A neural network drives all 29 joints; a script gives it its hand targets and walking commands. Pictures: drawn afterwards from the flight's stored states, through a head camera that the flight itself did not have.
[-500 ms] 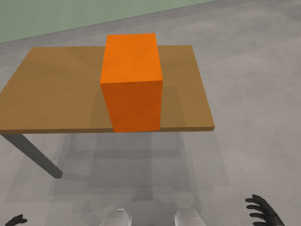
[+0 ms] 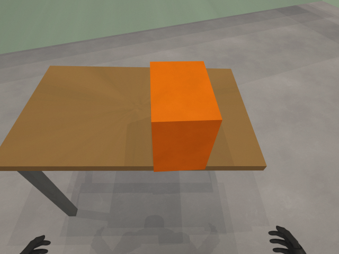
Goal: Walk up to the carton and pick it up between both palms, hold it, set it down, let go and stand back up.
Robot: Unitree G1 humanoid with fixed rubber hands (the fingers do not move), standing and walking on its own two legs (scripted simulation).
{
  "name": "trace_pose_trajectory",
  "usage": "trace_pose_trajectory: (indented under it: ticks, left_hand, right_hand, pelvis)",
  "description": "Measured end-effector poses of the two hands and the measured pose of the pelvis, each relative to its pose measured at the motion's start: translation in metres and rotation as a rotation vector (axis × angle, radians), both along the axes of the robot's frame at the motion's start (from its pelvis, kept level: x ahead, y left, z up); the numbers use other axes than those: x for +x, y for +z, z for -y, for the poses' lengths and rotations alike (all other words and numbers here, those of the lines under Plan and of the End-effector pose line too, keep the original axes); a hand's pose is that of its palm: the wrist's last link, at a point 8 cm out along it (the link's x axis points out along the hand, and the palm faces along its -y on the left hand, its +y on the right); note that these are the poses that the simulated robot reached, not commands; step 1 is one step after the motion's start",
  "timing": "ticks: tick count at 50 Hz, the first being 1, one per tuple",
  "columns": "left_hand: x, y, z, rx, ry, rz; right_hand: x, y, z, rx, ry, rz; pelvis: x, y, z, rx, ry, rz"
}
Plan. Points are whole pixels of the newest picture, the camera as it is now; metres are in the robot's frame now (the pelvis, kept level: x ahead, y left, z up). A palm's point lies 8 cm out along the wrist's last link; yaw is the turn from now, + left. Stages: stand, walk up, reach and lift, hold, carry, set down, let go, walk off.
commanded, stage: walk up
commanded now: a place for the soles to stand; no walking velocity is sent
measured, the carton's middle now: (178, 117) +0.50 -0.02 +0.00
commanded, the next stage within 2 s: none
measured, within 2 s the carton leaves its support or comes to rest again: neither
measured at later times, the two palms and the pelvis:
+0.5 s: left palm out of the picture +0.08 +0.29 -0.08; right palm out of the picture +0.11 -0.34 -0.09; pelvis +0.01 -0.03 +0.02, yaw +0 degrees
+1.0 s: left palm out of the picture +0.12 +0.27 -0.08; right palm out of the picture +0.09 -0.35 -0.10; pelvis +0.02 -0.04 +0.02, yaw -1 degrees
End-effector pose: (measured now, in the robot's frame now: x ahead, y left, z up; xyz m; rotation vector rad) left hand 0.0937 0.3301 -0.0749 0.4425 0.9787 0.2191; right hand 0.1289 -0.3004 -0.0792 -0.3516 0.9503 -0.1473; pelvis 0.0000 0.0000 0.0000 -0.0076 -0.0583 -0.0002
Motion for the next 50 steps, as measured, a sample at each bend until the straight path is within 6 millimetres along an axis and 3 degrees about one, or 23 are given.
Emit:
trace_pose_trajectory:
  ticks: [10, 19, 25, 37, 50]
  left_hand:
    - [0.002, -0.005, 0.003, -0.02, 0.034, -0.053]
    - [-0.015, -0.008, 0.022, -0.033, 0.072, -0.128]
    - [-0.017, -0.007, 0.035, -0.037, 0.088, -0.146]
    - [0.008, -0.004, 0.053, -0.053, 0.077, -0.125]
    - [0.031, -0.003, 0.057, -0.056, 0.068, -0.103]
  right_hand:
    - [0.018, 0.009, 0.001, 0.011, -0.028, 0.01]
    - [0.001, -0.001, 0.024, 0.017, -0.084, -0.072]
    - [-0.018, -0.011, 0.035, 0.022, -0.116, -0.146]
    - [-0.044, -0.019, 0.047, 0.021, -0.161, -0.228]
    - [-0.042, -0.018, 0.048, 0.015, -0.174, -0.233]
  pelvis:
    - [0.003, 0.009, 0.002, 0.01, -0.01, -0.004]
    - [0.004, 0.014, 0.015, 0.015, -0.007, -0.01]
    - [0.006, 0.016, 0.025, 0.018, -0.005, -0.015]
    - [0.011, 0.019, 0.035, 0.017, -0.012, -0.016]
    - [0.018, 0.02, 0.038, 0.016, -0.015, -0.02]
